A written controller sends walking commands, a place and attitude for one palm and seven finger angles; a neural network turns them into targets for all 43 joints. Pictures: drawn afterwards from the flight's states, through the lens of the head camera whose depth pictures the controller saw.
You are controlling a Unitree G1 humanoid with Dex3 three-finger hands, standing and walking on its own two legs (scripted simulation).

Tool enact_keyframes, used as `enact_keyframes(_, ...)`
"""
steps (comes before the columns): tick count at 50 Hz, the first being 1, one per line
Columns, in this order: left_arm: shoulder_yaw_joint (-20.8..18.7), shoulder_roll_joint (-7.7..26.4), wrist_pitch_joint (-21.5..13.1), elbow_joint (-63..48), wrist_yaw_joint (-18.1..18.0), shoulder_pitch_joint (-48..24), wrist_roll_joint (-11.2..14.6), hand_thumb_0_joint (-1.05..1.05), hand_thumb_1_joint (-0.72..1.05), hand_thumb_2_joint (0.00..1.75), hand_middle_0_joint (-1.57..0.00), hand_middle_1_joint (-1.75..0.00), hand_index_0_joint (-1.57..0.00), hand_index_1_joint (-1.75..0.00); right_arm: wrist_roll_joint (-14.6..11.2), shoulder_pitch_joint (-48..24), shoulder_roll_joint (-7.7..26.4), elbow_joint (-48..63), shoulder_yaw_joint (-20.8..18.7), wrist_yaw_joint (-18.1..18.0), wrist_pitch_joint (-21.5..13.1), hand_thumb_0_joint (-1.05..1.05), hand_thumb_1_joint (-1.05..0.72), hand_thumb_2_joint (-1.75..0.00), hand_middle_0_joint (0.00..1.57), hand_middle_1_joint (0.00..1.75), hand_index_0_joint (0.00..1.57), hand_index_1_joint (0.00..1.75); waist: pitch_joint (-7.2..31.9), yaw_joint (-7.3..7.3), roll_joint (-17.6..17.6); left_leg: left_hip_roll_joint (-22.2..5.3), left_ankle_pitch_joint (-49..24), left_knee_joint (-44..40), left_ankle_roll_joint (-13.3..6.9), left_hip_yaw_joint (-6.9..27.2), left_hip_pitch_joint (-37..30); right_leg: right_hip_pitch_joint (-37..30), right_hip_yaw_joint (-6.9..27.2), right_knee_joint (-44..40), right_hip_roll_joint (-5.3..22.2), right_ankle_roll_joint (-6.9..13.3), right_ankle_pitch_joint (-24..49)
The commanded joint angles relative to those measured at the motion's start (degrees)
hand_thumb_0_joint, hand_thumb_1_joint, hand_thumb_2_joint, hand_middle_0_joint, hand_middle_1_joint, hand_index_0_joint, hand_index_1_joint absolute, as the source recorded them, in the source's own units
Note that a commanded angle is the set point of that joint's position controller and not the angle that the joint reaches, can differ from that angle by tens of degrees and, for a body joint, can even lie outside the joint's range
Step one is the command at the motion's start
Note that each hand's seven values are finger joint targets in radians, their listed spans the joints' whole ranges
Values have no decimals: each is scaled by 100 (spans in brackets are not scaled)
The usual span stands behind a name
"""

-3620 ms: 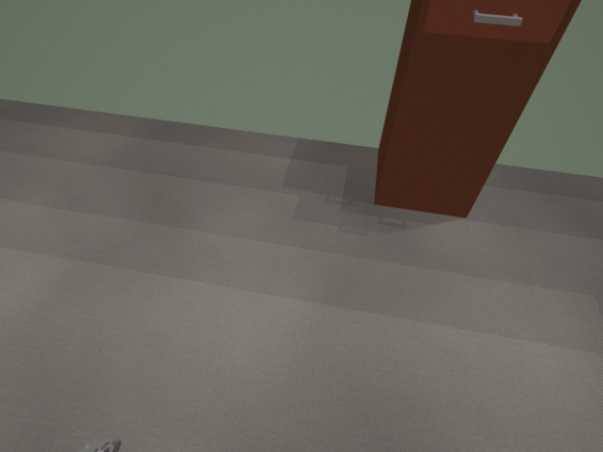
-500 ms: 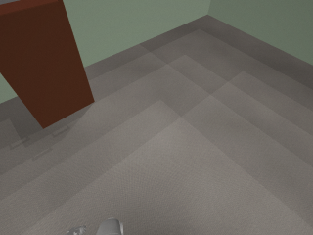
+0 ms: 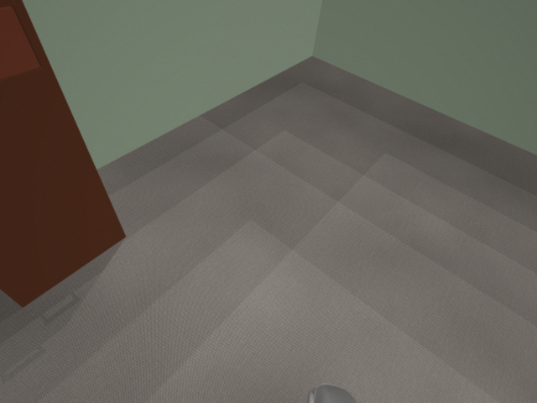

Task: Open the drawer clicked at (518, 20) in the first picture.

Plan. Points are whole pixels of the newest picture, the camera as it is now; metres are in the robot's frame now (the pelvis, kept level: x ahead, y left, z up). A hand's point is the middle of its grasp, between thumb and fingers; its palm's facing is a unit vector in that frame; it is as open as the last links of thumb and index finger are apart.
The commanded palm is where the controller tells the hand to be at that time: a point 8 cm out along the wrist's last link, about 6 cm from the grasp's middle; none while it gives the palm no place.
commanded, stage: walk to a spot facing it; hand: left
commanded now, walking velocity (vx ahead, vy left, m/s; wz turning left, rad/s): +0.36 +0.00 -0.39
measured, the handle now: out of the picture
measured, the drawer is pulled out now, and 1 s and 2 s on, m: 0.00 0.00 0.00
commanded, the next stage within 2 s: turn to face it in 0.46 s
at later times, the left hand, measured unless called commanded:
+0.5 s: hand (219, 318) +0.30 +0.11 -0.17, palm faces -0.09 -0.97 -0.22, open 7.2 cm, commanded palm none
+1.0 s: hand (208, 262) +0.43 +0.15 -0.18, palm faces +0.12 -0.97 -0.20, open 7.4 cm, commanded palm none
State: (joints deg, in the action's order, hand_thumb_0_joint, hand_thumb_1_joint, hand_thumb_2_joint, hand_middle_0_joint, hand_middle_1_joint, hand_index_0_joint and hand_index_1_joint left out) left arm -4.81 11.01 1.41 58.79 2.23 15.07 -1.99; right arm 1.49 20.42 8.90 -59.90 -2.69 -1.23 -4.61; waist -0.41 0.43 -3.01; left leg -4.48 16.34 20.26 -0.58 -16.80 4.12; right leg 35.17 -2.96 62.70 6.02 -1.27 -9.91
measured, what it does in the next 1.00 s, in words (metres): walks ahead: right foot, then left foot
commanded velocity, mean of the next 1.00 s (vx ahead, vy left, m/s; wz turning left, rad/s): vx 0.17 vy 0.00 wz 0.23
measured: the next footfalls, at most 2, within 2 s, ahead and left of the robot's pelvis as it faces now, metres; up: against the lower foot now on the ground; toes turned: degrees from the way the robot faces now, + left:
right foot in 0.22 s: +0.25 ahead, -0.14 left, +0.00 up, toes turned -15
left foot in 0.72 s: +0.48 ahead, +0.04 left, +0.00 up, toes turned +5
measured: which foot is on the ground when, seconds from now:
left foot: down 0.00-0.22, up 0.24-0.70, down 0.72-1.00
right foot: up 0.00-0.20, down 0.22-0.74, up 0.76-1.00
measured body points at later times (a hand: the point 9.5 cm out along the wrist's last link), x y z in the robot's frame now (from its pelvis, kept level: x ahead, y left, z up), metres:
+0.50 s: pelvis +0.23 -0.07 +0.00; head +0.23 -0.09 +0.45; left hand +0.30 +0.16 -0.15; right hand +0.24 -0.31 -0.16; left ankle +0.31 +0.08 -0.68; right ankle +0.21 -0.13 -0.75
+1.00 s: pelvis +0.37 -0.04 -0.01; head +0.40 -0.03 +0.44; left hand +0.42 +0.20 -0.17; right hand +0.45 -0.28 -0.15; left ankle +0.44 +0.04 -0.75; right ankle +0.38 -0.21 -0.68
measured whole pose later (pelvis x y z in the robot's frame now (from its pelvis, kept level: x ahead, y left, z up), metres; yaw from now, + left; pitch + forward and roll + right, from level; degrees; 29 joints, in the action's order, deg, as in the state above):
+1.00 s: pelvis +0.37 -0.04 -0.01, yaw +3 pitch +0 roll -1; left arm -4.3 11.0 1.6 55.6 -0.9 11.3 -1.0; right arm 1.4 11.2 10.1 -56.0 -2.9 0.3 0.8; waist -3.0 -0.4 -0.8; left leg 1.5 7.9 28.1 -4.3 -3.2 20.6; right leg 28.5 -1.2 59.3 5.7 -4.4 -22.0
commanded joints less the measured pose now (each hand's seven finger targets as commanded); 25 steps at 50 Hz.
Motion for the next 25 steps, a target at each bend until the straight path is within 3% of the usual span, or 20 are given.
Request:
enact_keyframes(1, 41, 4, -149, -560, 41, -852, -10, 0, 90, 90, -20, -30, -20, -30, 15, 695, 657, -40, -128, -25, -66, 0, -90, -90, 20, 30, 20, 30, -649, -298, 1111, -1476, -1866, -927, -471, 485, -508, 617, -295, -1245, 103, 15, 88)
enact_keyframes(4, 77, -13, -213, -631, 36, -1258, 13, 0, 90, 90, -20, -30, -20, -30, 55, 947, 691, -197, -124, -8, -5, 0, -90, -90, 20, 30, 20, 30, -729, -452, 1232, -1534, -2383, -681, -458, 328, -692, 241, -540, -2090, -98, 183, -117)
enact_keyframes(6, 65, 21, -257, -589, 27, -1121, 20, 0, 90, 90, -20, -30, -20, -30, 49, 878, 791, -223, -147, -6, 13, 0, -90, -90, 20, 30, 20, 30, -608, -303, 1213, -1612, -3329, -303, -416, 107, -763, -260, -670, -2392, -307, 363, -260)
enact_keyframes(7, 47, 97, -282, -503, 14, -843, 19, 0, 90, 90, -20, -30, -20, -30, 39, 821, 858, -217, -155, -10, 23, 0, -90, -90, 20, 30, 20, 30, -439, -155, 1236, -1630, -4066, 122, -385, 38, -743, -759, -754, -2497, -454, 470, -399)
enact_keyframes(8, 18, 207, -326, -327, -6, -272, 9, 0, 90, 90, -20, -30, -20, -30, 19, 698, 960, -208, -164, -6, 41, 0, -90, -90, 20, 30, 20, 30, -101, 131, 1162, -1564, -4679, 838, -293, -68, -721, -1505, -898, -2727, -660, 578, -421)
enact_keyframes(9, -46, 406, -374, -66, -40, 584, -13, 0, 90, 90, -20, -30, -20, -30, -15, 516, 1031, -160, -175, 19, 54, 0, -90, -90, 20, 30, 20, 30, 344, 577, 940, -1359, -4699, 1973, -110, -267, -301, -2673, -986, -3127, -811, 651, -29)
enact_keyframes(10, -192, 965, -444, 163, -107, 1375, -45, 0, 90, 90, -20, -30, -20, -30, -95, 530, 819, -67, -146, 93, 45, 0, -90, -90, 20, 30, 20, 30, 1005, 910, 135, -1076, -3151, 3537, 72, -242, 1072, -4335, 82, -3265, 68, 908, -33)
enact_keyframes(11, -318, 1567, -463, 257, -187, 1799, 37, 0, 90, 90, -20, -30, -20, -30, -166, 634, 341, 137, -59, 71, 5, 0, -90, -90, 20, 30, 20, 30, 1490, 848, -1079, -111, 1541, 5402, 348, 206, 2893, -5484, 2911, -3842, 1752, 1637, 502)
enact_keyframes(12, -331, 1737, -433, 217, -224, 1601, 175, 0, 90, 90, -20, -30, -20, -30, -164, 225, 487, 246, -75, 62, 38, 0, -90, -90, 20, 30, 20, 30, 1425, 818, -882, -194, 1637, 6108, 213, 1108, 3244, -4980, 3430, -4551, 2029, 1797, 152)
enact_keyframes(13, -254, 1469, -424, 45, -236, 1005, 165, 0, 90, 90, -20, -30, -20, -30, -116, 25, 476, 257, -127, 58, 50, 0, -90, -90, 20, 30, 20, 30, 841, 583, -558, -376, 1016, 6340, 197, 1425, 3442, -4221, 3125, -4769, 1861, 1636, -494)
enact_keyframes(14, -153, 1040, -431, -51, -273, 524, 169, 0, 90, 90, -20, -30, -20, -30, -60, -129, 504, 215, -130, 59, 74, 0, -90, -90, 20, 30, 20, 30, 276, 377, -12, -658, 511, 6003, 149, 1551, 3320, -3335, 2508, -4840, 1624, 1462, -712)
enact_keyframes(15, -34, 771, -486, -94, -288, 213, 139, 0, 90, 90, -20, -30, -20, -30, -8, -84, 369, 96, -93, 73, 133, 0, -90, -90, 20, 30, 20, 30, -37, 156, 197, -765, 241, 5595, 169, 1522, 2996, -2575, 1876, -4929, 1336, 1267, -398)
enact_keyframes(17, 69, 533, -564, -64, -292, 43, 89, 0, 90, 90, -20, -30, -20, -30, 24, 378, 169, -94, -59, 86, 276, 0, -90, -90, 20, 30, 20, 30, -161, -183, -2, -737, 12, 5045, 241, 1412, 2589, -1927, 1035, -5052, 995, 1071, 228)
enact_keyframes(20, 89, 420, -632, 1, -300, 144, 82, 0, 90, 90, -20, -30, -20, -30, 22, 370, 97, -49, -62, 128, 348, 0, -90, -90, 20, 30, 20, 30, -149, -287, -146, -673, -249, 4362, 337, 1325, 2637, -1908, 615, -5085, 784, 1074, 699)
enact_keyframes(25, 135, 440, -681, 136, -294, 402, 99, 0, 90, 90, -20, -30, -20, -30, -4, -617, 208, 293, -59, 231, 306, 0, -90, -90, 20, 30, 20, 30, -437, -108, -245, -619, -718, 3151, 373, 1277, 3082, -2495, 408, -5112, 794, 1073, 1040)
